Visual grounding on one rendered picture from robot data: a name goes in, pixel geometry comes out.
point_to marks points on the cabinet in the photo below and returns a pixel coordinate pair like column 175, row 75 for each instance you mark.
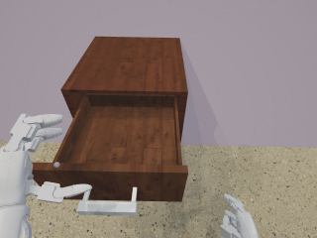
column 129, row 65

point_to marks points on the left robot hand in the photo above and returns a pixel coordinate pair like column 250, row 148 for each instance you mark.
column 16, row 165

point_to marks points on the robot left forearm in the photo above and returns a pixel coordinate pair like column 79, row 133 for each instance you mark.
column 13, row 221

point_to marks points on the handle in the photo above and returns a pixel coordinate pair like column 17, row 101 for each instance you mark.
column 109, row 208

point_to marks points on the right robot hand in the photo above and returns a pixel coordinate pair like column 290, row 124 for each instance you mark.
column 243, row 225

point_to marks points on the drawer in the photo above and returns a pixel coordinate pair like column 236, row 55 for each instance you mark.
column 119, row 141

